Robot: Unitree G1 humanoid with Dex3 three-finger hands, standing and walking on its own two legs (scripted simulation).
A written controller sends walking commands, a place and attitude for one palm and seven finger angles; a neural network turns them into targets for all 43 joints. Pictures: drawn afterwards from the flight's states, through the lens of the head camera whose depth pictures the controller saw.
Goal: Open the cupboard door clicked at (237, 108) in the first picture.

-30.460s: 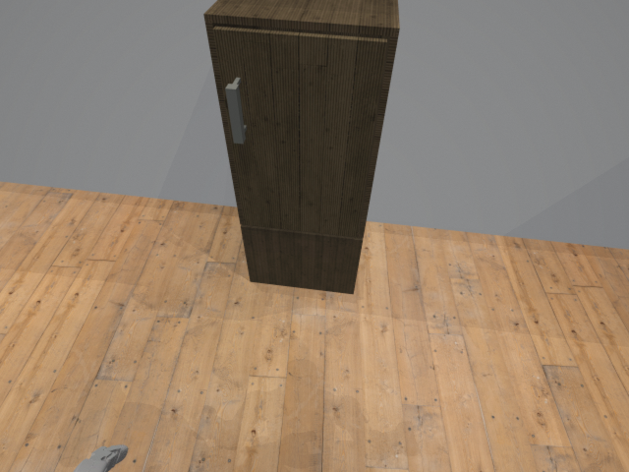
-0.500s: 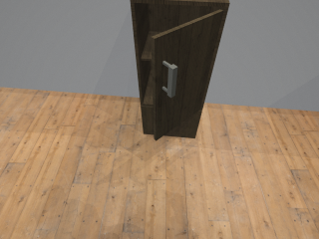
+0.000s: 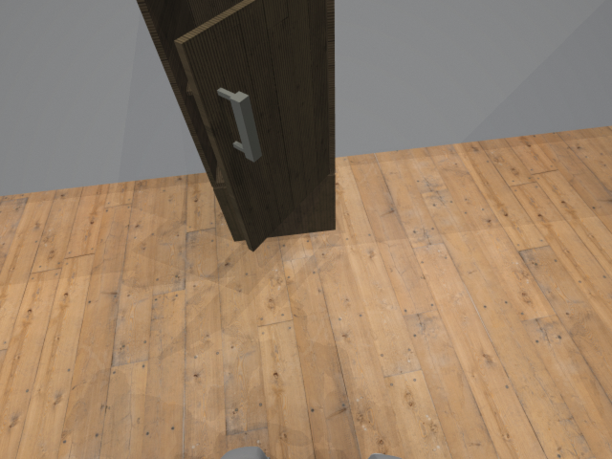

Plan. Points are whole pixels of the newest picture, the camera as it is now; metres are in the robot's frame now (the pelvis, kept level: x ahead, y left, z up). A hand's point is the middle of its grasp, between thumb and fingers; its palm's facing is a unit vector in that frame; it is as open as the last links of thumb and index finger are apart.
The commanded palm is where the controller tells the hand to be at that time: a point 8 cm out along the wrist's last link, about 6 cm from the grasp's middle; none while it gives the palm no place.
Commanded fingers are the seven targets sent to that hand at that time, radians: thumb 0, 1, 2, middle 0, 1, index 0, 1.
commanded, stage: walk to a spot facing it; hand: left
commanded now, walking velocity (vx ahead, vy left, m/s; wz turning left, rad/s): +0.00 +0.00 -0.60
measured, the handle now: (239, 125) +0.66 +0.19 +0.02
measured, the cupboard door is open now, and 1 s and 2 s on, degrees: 47 47 47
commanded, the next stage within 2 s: none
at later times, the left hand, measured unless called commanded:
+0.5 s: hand out of the picture +0.11 +0.21 -0.16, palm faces -0.17 -0.96 -0.22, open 7.4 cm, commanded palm none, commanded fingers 0.00 0.90 0.90 -0.20 -0.30 -0.20 -0.30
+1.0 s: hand (266, 383) +0.23 +0.10 -0.14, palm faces -0.55 -0.78 -0.28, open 7.4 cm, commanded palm none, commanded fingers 0.00 0.90 0.90 -0.20 -0.30 -0.20 -0.30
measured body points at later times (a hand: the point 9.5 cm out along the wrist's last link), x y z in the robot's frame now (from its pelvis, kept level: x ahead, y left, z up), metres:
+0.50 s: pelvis +0.03 +0.02 +0.01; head +0.09 +0.02 +0.45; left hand +0.12 +0.26 -0.15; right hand +0.11 -0.25 -0.11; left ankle +0.06 +0.15 -0.73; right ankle +0.01 -0.08 -0.72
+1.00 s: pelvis +0.03 -0.01 +0.01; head +0.06 -0.06 +0.46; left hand +0.26 +0.14 -0.12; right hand -0.10 -0.26 -0.14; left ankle +0.08 +0.13 -0.65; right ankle -0.03 -0.10 -0.72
